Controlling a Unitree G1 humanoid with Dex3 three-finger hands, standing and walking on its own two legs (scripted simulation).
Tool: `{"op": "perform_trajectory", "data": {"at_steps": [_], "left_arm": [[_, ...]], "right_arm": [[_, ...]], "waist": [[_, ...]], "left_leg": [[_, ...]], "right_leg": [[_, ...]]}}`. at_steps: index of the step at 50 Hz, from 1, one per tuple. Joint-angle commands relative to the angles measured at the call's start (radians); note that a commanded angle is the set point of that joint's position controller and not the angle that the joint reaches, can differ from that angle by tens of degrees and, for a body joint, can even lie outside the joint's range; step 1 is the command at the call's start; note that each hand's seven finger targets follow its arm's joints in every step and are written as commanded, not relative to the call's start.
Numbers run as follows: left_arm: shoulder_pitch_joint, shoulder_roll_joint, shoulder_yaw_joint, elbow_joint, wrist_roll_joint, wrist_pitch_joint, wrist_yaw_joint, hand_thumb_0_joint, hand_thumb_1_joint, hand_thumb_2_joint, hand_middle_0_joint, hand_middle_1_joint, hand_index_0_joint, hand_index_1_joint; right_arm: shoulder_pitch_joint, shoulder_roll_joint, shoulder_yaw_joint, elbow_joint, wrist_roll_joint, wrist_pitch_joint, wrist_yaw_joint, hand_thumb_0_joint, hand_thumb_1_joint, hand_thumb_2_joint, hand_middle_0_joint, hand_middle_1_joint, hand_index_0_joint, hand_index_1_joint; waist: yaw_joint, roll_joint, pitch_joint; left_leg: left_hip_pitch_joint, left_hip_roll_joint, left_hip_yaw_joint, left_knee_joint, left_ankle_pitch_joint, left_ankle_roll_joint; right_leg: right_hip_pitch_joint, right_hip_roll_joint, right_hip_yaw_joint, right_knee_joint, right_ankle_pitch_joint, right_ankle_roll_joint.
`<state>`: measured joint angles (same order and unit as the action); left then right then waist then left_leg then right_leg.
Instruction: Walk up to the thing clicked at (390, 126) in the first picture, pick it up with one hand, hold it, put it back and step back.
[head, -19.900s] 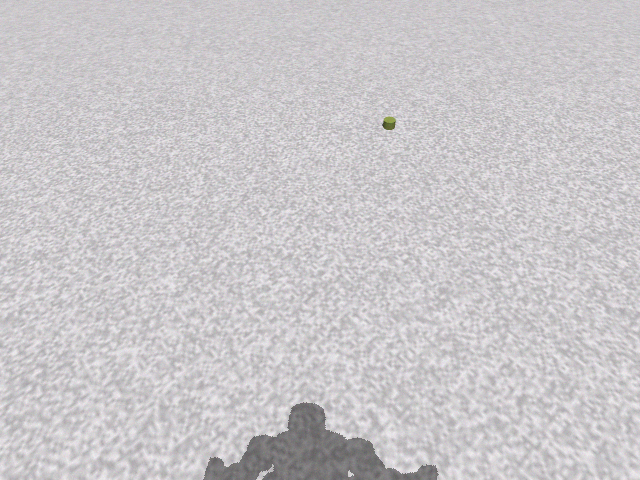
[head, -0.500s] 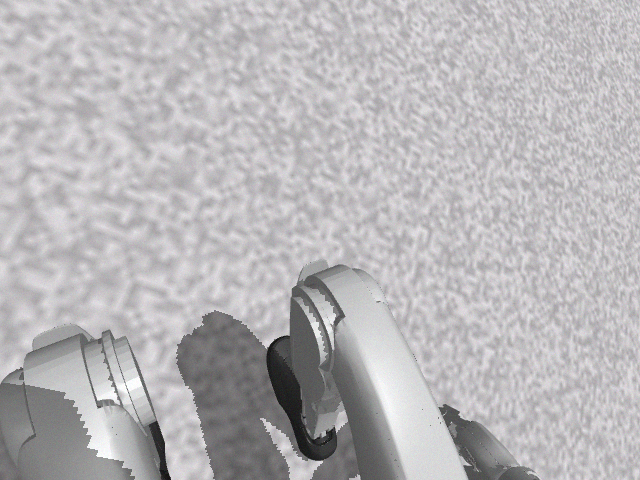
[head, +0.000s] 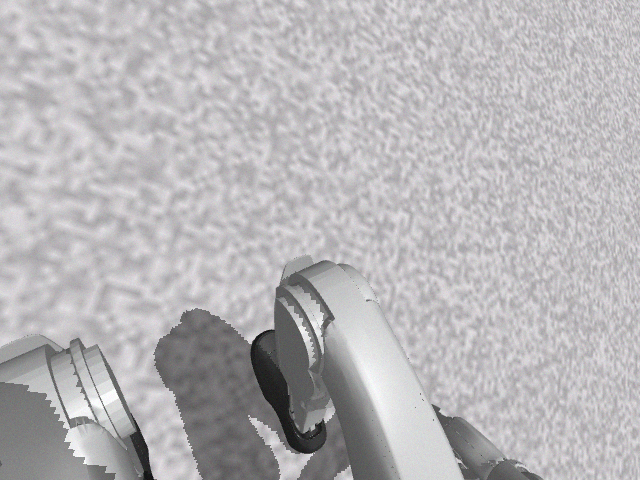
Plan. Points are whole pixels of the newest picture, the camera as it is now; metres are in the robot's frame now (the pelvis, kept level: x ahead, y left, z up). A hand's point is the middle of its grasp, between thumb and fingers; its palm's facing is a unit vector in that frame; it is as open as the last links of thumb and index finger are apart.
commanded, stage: rest palm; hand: left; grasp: from above
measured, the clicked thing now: out of the picture +0.46 +0.37 -0.28
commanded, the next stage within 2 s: close in 1.10 s
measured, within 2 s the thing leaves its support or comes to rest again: neither
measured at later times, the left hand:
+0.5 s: hand out of the picture +0.44 +0.36 -0.26, palm faces -0.42 -0.18 -0.89, open 14.0 cm
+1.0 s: hand out of the picture +0.44 +0.36 -0.25, palm faces -0.43 -0.18 -0.88, open 13.9 cm
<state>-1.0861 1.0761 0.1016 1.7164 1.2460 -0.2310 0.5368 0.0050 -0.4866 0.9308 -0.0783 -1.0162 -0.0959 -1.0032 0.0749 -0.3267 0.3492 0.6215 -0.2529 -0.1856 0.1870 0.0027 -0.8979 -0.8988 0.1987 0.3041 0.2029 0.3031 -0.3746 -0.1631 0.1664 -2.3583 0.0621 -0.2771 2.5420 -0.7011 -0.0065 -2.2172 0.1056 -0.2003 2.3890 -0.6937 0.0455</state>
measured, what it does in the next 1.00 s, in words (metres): stands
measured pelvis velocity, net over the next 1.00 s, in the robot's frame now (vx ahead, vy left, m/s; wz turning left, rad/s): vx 0.00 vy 0.00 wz -0.02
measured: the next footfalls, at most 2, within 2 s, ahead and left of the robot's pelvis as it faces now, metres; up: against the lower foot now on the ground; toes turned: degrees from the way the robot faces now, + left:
none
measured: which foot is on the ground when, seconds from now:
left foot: down 0.00-1.00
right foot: down 0.00-1.00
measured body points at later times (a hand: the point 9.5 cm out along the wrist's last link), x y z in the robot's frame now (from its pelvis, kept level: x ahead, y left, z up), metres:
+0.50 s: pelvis +0.00 +0.00 +0.00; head +0.28 +0.15 +0.32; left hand +0.46 +0.36 -0.21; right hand +0.08 -0.24 -0.05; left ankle +0.06 +0.13 -0.27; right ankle +0.11 -0.11 -0.27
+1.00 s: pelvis +0.00 +0.00 +0.00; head +0.28 +0.15 +0.32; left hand +0.46 +0.36 -0.20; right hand +0.08 -0.24 -0.05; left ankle +0.06 +0.13 -0.27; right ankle +0.11 -0.11 -0.27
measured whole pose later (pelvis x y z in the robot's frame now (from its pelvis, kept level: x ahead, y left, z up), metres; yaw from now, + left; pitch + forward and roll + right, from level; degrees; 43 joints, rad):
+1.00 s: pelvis +0.00 +0.00 +0.00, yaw -1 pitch +26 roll -15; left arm -1.09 1.12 0.07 1.72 1.24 -0.24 0.56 0.00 -0.46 0.92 -0.08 -1.04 -0.10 -1.02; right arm 0.05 -0.34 0.38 0.60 -0.27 -0.20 0.21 0.00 -0.90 -0.90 0.20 0.30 0.20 0.30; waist -0.38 -0.19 0.21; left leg -2.34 0.07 -0.30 2.54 -0.71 0.00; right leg -2.19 0.12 -0.22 2.37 -0.69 0.05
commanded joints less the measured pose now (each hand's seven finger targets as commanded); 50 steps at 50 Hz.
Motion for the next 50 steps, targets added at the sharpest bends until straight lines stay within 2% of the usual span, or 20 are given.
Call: {"op": "perform_trajectory", "data": {"at_steps": [1, 6, 7, 12, 17, 19, 22, 24, 28, 29, 30, 31, 32, 35, 37, 38, 41, 42, 45, 50], "left_arm": [[-0.246, 0.240, 0.006, -0.116, -0.010, -0.013, 0.044, 0.000, -0.515, 0.940, -0.060, -1.016, -0.067, -1.006], [-0.235, 0.247, 0.003, -0.101, 0.001, -0.023, 0.061, 0.000, -0.500, 0.931, -0.061, -1.024, -0.073, -1.010], [-0.248, 0.220, -0.021, -0.117, 0.001, -0.022, 0.056, 0.000, -0.504, 0.935, -0.058, -1.025, -0.069, -1.011], [-0.235, 0.238, -0.003, -0.097, 0.004, -0.021, 0.083, 0.000, -0.498, 0.932, -0.063, -1.025, -0.074, -1.011], [-0.258, 0.230, -0.029, -0.123, 0.001, -0.013, 0.094, 0.000, -0.495, 0.921, -0.059, -1.041, -0.074, -1.023], [-0.224, 0.244, -0.011, -0.077, -0.003, -0.002, 0.101, 0.000, -0.489, 0.916, -0.057, -1.043, -0.074, -1.023], [-0.235, 0.233, -0.027, -0.071, -0.005, 0.007, 0.096, 0.000, -0.485, 0.913, -0.061, -1.037, -0.077, -1.018], [-0.280, 0.272, -0.009, -0.133, -0.007, 0.006, 0.100, 0.000, -0.499, 0.923, -0.061, -1.039, -0.074, -1.023], [-0.229, 0.232, -0.030, -0.066, -0.015, 0.021, 0.087, 0.000, -0.493, 0.918, -0.060, -1.034, -0.074, -1.017], [-0.265, 0.245, -0.028, -0.107, -0.023, 0.016, 0.084, 0.000, -0.483, 0.909, -0.058, -1.040, -0.076, -1.019], [-0.254, 0.302, 0.015, -0.100, -0.019, 0.019, 0.087, 0.000, -0.492, 0.923, -0.064, -1.033, -0.076, -1.017], [-0.276, 0.262, -0.029, -0.139, -0.011, 0.016, 0.077, 0.000, -0.497, 0.926, -0.066, -1.026, -0.076, -1.013], [-0.252, 0.293, 0.006, -0.111, -0.016, 0.019, 0.080, 0.000, -0.495, 0.917, -0.062, -1.033, -0.074, -1.018], [-0.210, 0.235, -0.021, -0.051, -0.025, 0.023, 0.068, 0.000, -0.483, 0.916, -0.063, -1.042, -0.078, -1.023], [-0.238, 0.252, -0.022, -0.091, -0.029, 0.014, 0.055, 0.000, -0.487, 0.919, -0.062, -1.038, -0.075, -1.022], [-0.254, 0.290, 0.000, -0.123, -0.030, 0.008, 0.057, 0.000, -0.489, 0.921, -0.063, -1.044, -0.077, -1.028], [-0.236, 0.235, -0.039, -0.126, -0.028, 0.000, 0.045, 0.000, -0.478, 0.923, -0.067, -1.042, -0.081, -1.025], [-0.239, 0.255, -0.019, -0.137, -0.034, -0.004, 0.050, 0.000, -0.477, 0.921, -0.064, -1.037, -0.078, -1.019], [-0.225, 0.250, -0.026, -0.108, -0.019, -0.009, 0.051, 0.000, -0.460, 0.903, -0.069, -1.040, -0.087, -1.018], [-0.218, 0.260, -0.021, -0.106, -0.026, -0.015, 0.066, 0.000, -0.454, 0.915, -0.071, -1.059, -0.090, -1.037]], "right_arm": [[0.182, -0.333, -0.089, 0.014, -0.004, 0.000, -0.003, 0.000, -0.895, -0.899, 0.200, 0.300, 0.200, 0.300], [0.171, -0.339, -0.086, 0.015, -0.009, 0.001, -0.002, 0.000, -0.894, -0.899, 0.200, 0.300, 0.200, 0.300], [0.162, -0.340, -0.089, 0.008, -0.006, -0.004, 0.002, 0.000, -0.894, -0.899, 0.199, 0.300, 0.200, 0.300], [0.161, -0.345, -0.087, 0.015, -0.009, -0.007, 0.003, 0.000, -0.895, -0.900, 0.199, 0.300, 0.199, 0.300], [0.147, -0.344, -0.082, 0.018, -0.010, -0.013, 0.006, 0.000, -0.897, -0.901, 0.199, 0.300, 0.199, 0.300], [0.146, -0.350, -0.078, 0.016, -0.016, -0.017, 0.010, 0.000, -0.897, -0.901, 0.199, 0.300, 0.199, 0.300], [0.147, -0.358, -0.077, 0.006, -0.012, -0.021, 0.012, 0.000, -0.897, -0.901, 0.199, 0.300, 0.199, 0.300], [0.141, -0.357, -0.076, 0.004, -0.009, -0.022, 0.009, 0.000, -0.899, -0.902, 0.199, 0.300, 0.199, 0.300], [0.142, -0.360, -0.073, 0.002, -0.008, -0.026, 0.015, 0.000, -0.899, -0.902, 0.199, 0.300, 0.199, 0.300], [0.146, -0.357, -0.072, 0.007, -0.006, -0.026, 0.013, 0.000, -0.898, -0.901, 0.199, 0.300, 0.199, 0.300], [0.150, -0.369, -0.073, 0.005, -0.003, -0.025, 0.009, 0.000, -0.898, -0.901, 0.199, 0.300, 0.199, 0.300], [0.149, -0.357, -0.066, -0.006, -0.008, -0.024, 0.012, 0.000, -0.899, -0.902, 0.199, 0.300, 0.199, 0.300], [0.146, -0.361, -0.069, 0.002, -0.008, -0.023, 0.012, 0.000, -0.899, -0.903, 0.199, 0.300, 0.199, 0.300], [0.149, -0.357, -0.068, 0.001, -0.010, -0.016, 0.012, 0.000, -0.898, -0.902, 0.199, 0.300, 0.199, 0.300], [0.158, -0.359, -0.068, -0.004, -0.008, -0.016, 0.011, 0.000, -0.899, -0.902, 0.199, 0.300, 0.199, 0.300], [0.153, -0.362, -0.065, -0.004, -0.010, -0.014, 0.009, 0.000, -0.899, -0.902, 0.199, 0.300, 0.199, 0.300], [0.157, -0.351, -0.066, 0.002, -0.005, -0.014, 0.014, 0.000, -0.898, -0.902, 0.199, 0.300, 0.199, 0.300], [0.156, -0.360, -0.068, 0.003, -0.003, -0.016, 0.014, 0.000, -0.897, -0.901, 0.199, 0.300, 0.199, 0.300], [0.166, -0.356, -0.064, 0.006, -0.010, -0.009, 0.013, 0.000, -0.897, -0.901, 0.199, 0.300, 0.199, 0.300], [0.156, -0.352, -0.058, 0.001, -0.015, -0.006, 0.009, 0.000, -0.897, -0.901, 0.199, 0.300, 0.199, 0.300]], "waist": [[-0.036, 0.558, -0.643], [-0.039, 0.560, -0.631], [-0.044, 0.559, -0.617], [-0.041, 0.561, -0.623], [-0.039, 0.592, -0.626], [-0.043, 0.569, -0.612], [-0.057, 0.561, -0.576], [-0.038, 0.605, -0.640], [-0.061, 0.562, -0.570], [-0.054, 0.574, -0.582], [-0.041, 0.579, -0.616], [-0.046, 0.612, -0.621], [-0.036, 0.603, -0.638], [-0.060, 0.551, -0.573], [-0.057, 0.554, -0.570], [-0.043, 0.576, -0.617], [-0.049, 0.575, -0.608], [-0.046, 0.573, -0.625], [-0.048, 0.573, -0.598], [-0.044, 0.547, -0.582]], "left_leg": [[0.520, 0.022, 0.094, -0.229, 0.240, 0.019], [0.515, 0.024, 0.090, -0.232, 0.222, 0.017], [0.517, 0.024, 0.087, -0.230, 0.225, 0.016], [0.527, 0.028, 0.082, -0.239, 0.236, 0.011], [0.544, 0.031, 0.082, -0.234, 0.258, 0.009], [0.526, 0.031, 0.080, -0.234, 0.243, 0.010], [0.505, 0.032, 0.077, -0.238, 0.221, 0.011], [0.562, 0.034, 0.067, -0.252, 0.243, 0.004], [0.498, 0.032, 0.074, -0.241, 0.206, 0.010], [0.504, 0.034, 0.071, -0.243, 0.213, 0.010], [0.530, 0.033, 0.064, -0.247, 0.216, 0.007], [0.541, 0.033, 0.074, -0.246, 0.239, 0.006], [0.544, 0.035, 0.067, -0.246, 0.243, 0.006], [0.497, 0.035, 0.070, -0.250, 0.213, 0.011], [0.497, 0.033, 0.072, -0.245, 0.204, 0.012], [0.516, 0.032, 0.071, -0.247, 0.217, 0.012], [0.532, 0.035, 0.068, -0.239, 0.250, 0.009], [0.541, 0.036, 0.058, -0.245, 0.262, 0.006], [0.524, 0.035, 0.067, -0.242, 0.263, 0.009], [0.501, 0.035, 0.080, -0.236, 0.219, 0.017]], "right_leg": [[0.358, 0.029, -0.090, -0.211, 0.310, -0.057], [0.358, 0.032, -0.093, -0.220, 0.296, -0.056], [0.338, 0.030, -0.095, -0.206, 0.299, -0.058], [0.354, 0.034, -0.102, -0.214, 0.309, -0.057], [0.360, 0.038, -0.096, -0.210, 0.330, -0.059], [0.363, 0.037, -0.100, -0.210, 0.319, -0.058], [0.349, 0.037, -0.097, -0.213, 0.300, -0.057], [0.355, 0.035, -0.103, -0.203, 0.311, -0.063], [0.341, 0.037, -0.099, -0.209, 0.289, -0.059], [0.339, 0.039, -0.101, -0.215, 0.295, -0.059], [0.352, 0.032, -0.103, -0.211, 0.289, -0.060], [0.360, 0.035, -0.095, -0.207, 0.307, -0.064], [0.361, 0.035, -0.103, -0.205, 0.313, -0.061], [0.354, 0.042, -0.103, -0.222, 0.293, -0.058], [0.359, 0.040, -0.096, -0.225, 0.284, -0.058], [0.375, 0.039, -0.100, -0.227, 0.293, -0.058], [0.364, 0.040, -0.100, -0.211, 0.319, -0.059], [0.359, 0.038, -0.110, -0.206, 0.325, -0.058], [0.364, 0.041, -0.109, -0.215, 0.328, -0.056], [0.384, 0.047, -0.094, -0.237, 0.300, -0.054]]}}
